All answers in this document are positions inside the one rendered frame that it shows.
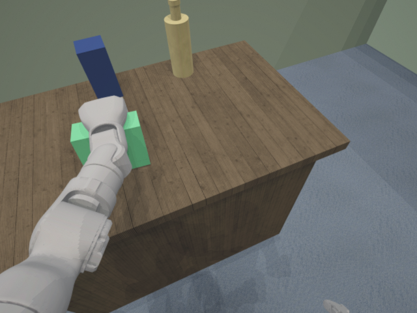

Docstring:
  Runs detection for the left robot upper arm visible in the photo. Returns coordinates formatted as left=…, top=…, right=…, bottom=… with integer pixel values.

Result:
left=0, top=201, right=112, bottom=313

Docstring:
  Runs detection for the robot left forearm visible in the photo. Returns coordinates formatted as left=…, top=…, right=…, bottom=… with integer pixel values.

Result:
left=29, top=121, right=132, bottom=256

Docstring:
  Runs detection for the sponge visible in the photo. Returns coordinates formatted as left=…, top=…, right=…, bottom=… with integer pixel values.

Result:
left=70, top=111, right=151, bottom=169

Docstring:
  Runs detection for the robot left hand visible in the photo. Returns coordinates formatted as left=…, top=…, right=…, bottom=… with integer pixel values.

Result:
left=78, top=95, right=128, bottom=131

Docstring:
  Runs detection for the robot right hand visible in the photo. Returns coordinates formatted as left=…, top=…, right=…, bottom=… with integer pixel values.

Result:
left=323, top=299, right=349, bottom=313

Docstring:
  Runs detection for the table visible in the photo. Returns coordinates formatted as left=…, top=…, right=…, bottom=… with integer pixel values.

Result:
left=0, top=40, right=350, bottom=313

